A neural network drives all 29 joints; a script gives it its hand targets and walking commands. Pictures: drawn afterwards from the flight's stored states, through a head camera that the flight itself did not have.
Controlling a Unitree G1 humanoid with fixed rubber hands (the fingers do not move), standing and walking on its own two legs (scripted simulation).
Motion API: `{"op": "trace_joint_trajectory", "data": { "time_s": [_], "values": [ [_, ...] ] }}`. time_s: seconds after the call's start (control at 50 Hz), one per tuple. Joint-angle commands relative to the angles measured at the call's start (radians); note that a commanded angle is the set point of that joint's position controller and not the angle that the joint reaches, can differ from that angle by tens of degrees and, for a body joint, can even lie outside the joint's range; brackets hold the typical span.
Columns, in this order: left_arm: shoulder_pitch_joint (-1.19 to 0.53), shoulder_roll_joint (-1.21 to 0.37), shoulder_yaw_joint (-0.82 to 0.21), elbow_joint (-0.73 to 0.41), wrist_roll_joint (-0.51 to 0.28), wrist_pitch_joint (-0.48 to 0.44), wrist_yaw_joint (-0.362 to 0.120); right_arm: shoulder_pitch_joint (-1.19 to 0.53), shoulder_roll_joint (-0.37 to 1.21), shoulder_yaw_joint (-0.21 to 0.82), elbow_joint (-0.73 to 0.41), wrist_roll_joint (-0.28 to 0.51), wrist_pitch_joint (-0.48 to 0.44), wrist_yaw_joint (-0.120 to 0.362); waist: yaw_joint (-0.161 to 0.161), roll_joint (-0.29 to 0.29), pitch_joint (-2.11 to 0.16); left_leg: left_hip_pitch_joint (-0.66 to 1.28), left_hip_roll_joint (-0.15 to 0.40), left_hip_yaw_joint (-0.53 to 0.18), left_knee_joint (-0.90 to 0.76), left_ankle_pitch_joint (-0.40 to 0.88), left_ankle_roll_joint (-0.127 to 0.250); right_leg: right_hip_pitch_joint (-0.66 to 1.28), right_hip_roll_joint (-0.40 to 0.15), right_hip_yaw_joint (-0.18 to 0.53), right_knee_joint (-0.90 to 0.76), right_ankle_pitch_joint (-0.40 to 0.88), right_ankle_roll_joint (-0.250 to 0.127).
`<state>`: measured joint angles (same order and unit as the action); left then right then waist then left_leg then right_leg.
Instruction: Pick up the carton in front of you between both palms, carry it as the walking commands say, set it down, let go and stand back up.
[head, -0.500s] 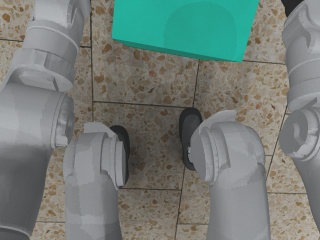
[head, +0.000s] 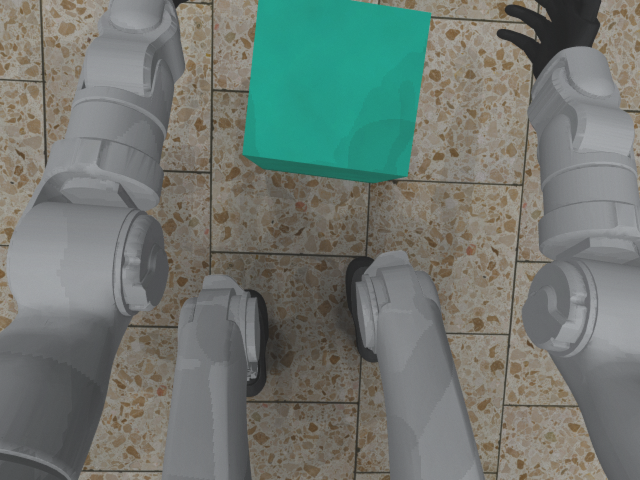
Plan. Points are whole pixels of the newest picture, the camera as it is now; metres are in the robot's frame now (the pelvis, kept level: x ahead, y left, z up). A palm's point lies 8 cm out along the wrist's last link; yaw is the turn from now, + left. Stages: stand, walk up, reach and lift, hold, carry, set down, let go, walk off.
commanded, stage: set down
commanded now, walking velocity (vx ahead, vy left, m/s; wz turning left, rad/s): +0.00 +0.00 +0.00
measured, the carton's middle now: (329, 107) +0.52 -0.08 -0.35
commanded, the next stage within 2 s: let go in 0.50 s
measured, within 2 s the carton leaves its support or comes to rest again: neither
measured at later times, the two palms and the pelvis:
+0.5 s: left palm out of the picture +0.59 +0.09 +0.04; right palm out of the picture +0.50 -0.29 +0.05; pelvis +0.03 +0.00 +0.14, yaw +0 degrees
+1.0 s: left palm out of the picture +0.45 +0.14 +0.15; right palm out of the picture +0.39 -0.29 +0.15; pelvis +0.08 -0.02 +0.25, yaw -1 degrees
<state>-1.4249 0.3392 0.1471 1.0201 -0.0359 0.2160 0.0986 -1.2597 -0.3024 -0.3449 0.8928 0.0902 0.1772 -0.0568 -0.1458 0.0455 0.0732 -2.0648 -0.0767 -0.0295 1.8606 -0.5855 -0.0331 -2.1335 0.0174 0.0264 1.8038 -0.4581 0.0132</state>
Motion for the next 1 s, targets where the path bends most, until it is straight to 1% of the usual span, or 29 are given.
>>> {"op": "trace_joint_trajectory", "data": {
  "time_s": [0.0, 0.08, 0.16, 0.32, 0.42, 0.46, 0.52, 0.6, 0.68, 0.72, 0.8, 0.88, 0.98],
  "values": [
    [-0.271, 0.086, -0.005, -0.160, 0.001, -0.004, 0.000, -0.196, -0.151, -0.024, -0.150, -0.003, -0.003, 0.008, -0.071, 0.063, -1.182, 0.486, -0.051, 0.101, -0.221, 0.186, 0.007, 0.787, 0.029, -0.123, -0.186, 0.381, 0.038],
    [-0.248, 0.079, -0.012, -0.229, 0.002, 0.021, 0.001, -0.163, -0.165, -0.030, -0.206, 0.003, 0.018, 0.019, -0.077, 0.089, -1.257, 0.594, -0.056, 0.098, -0.285, 0.249, 0.002, 0.846, 0.035, -0.130, -0.251, 0.443, 0.037],
    [-0.209, 0.071, -0.002, -0.256, 0.013, 0.036, -0.002, -0.128, -0.160, -0.030, -0.227, 0.008, 0.031, 0.032, -0.069, 0.090, -1.261, 0.654, -0.057, 0.092, -0.359, 0.293, 0.000, 0.897, 0.038, -0.126, -0.320, 0.484, 0.039],
    [-0.127, 0.047, 0.040, -0.225, 0.045, 0.022, -0.021, -0.070, -0.129, -0.040, -0.203, -0.015, 0.017, 0.059, -0.050, 0.058, -1.187, 0.718, -0.050, 0.073, -0.530, 0.336, -0.003, 0.995, 0.039, -0.111, -0.478, 0.518, 0.043],
    [-0.094, 0.034, 0.057, -0.215, 0.063, 0.005, -0.035, -0.046, -0.115, -0.057, -0.199, -0.046, 0.000, 0.069, -0.048, 0.047, -1.160, 0.793, -0.044, 0.060, -0.643, 0.363, -0.006, 1.066, 0.037, -0.105, -0.583, 0.536, 0.042],
    [-0.080, 0.023, 0.066, -0.197, 0.072, -0.001, -0.041, -0.037, -0.102, -0.066, -0.179, -0.060, -0.007, 0.074, -0.046, 0.046, -1.115, 0.805, -0.040, 0.054, -0.683, 0.363, -0.007, 1.071, 0.036, -0.102, -0.622, 0.528, 0.041],
    [-0.030, -0.002, 0.089, -0.188, 0.099, -0.011, -0.043, 0.001, -0.087, -0.074, -0.169, -0.092, -0.019, 0.086, -0.034, 0.044, -1.097, 0.856, -0.036, 0.049, -0.743, 0.386, -0.011, 1.108, 0.036, -0.101, -0.675, 0.533, 0.039],
    [0.114, -0.059, 0.118, -0.239, 0.150, -0.017, -0.023, 0.130, -0.079, -0.069, -0.202, -0.143, -0.031, 0.116, -0.016, 0.039, -1.152, 0.973, -0.036, 0.046, -0.819, 0.473, -0.020, 1.224, 0.037, -0.100, -0.737, 0.598, 0.029],
    [0.318, -0.135, 0.120, -0.372, 0.186, -0.023, 0.016, 0.310, -0.086, -0.035, -0.290, -0.187, -0.038, 0.156, -0.003, 0.014, -1.178, 1.088, -0.036, 0.042, -0.901, 0.549, -0.028, 1.384, 0.039, -0.089, -0.806, 0.667, 0.011],
    [0.418, -0.161, 0.104, -0.446, 0.184, -0.033, 0.028, 0.393, -0.090, -0.011, -0.339, -0.196, -0.044, 0.172, -0.003, -0.009, -1.145, 1.096, -0.035, 0.040, -0.944, 0.548, -0.031, 1.473, 0.036, -0.074, -0.841, 0.688, 0.005],
    [0.571, -0.175, 0.076, -0.557, 0.165, -0.063, 0.029, 0.536, -0.075, 0.048, -0.394, -0.176, -0.062, 0.188, 0.003, -0.037, -1.010, 1.087, -0.029, 0.042, -1.026, 0.475, -0.029, 1.614, 0.022, -0.040, -0.917, 0.671, 0.001],
    [0.745, -0.171, 0.059, -0.572, 0.153, -0.099, 0.006, 0.707, -0.039, 0.104, -0.401, -0.141, -0.087, 0.193, 0.023, -0.054, -0.874, 1.089, -0.021, 0.049, -1.095, 0.402, -0.017, 1.733, 0.005, -0.008, -0.984, 0.659, 0.007],
    [0.964, -0.159, 0.041, -0.531, 0.145, -0.146, -0.026, 0.913, -0.002, 0.154, -0.415, -0.108, -0.130, 0.180, 0.050, -0.076, -0.759, 1.145, -0.011, 0.046, -1.171, 0.384, -0.002, 1.862, -0.007, 0.023, -1.052, 0.700, 0.014]
  ]
}}
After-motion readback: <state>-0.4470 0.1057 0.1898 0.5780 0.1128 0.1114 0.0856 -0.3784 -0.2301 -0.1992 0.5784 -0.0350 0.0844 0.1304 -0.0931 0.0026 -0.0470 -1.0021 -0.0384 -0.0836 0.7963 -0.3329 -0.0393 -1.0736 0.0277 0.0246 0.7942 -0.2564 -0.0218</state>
